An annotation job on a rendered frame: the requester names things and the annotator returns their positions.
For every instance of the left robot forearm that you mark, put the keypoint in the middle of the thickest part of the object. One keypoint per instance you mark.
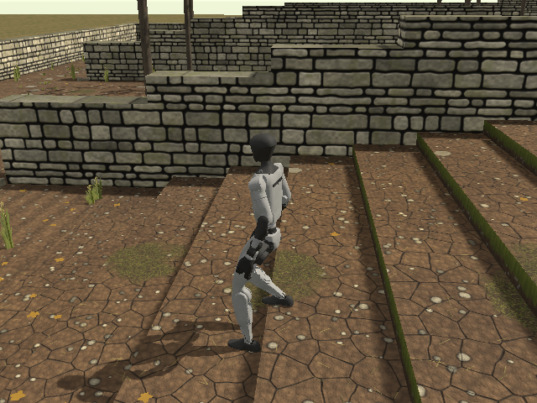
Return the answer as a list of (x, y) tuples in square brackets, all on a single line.
[(256, 244)]

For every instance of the right robot upper arm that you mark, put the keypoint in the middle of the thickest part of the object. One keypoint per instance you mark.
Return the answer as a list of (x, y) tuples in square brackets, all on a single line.
[(286, 192)]

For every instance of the left robot upper arm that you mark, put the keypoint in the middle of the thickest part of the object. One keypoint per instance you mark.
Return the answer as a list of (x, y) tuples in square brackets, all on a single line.
[(257, 187)]

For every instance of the robot left thigh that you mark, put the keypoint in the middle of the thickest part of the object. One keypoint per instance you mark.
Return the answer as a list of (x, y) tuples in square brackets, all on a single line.
[(238, 282)]

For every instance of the robot left hand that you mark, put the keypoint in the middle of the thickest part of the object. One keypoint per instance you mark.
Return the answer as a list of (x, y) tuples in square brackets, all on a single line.
[(245, 265)]

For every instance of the right robot foot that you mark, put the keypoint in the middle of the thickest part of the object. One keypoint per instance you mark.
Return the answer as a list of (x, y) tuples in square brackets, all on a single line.
[(272, 300)]

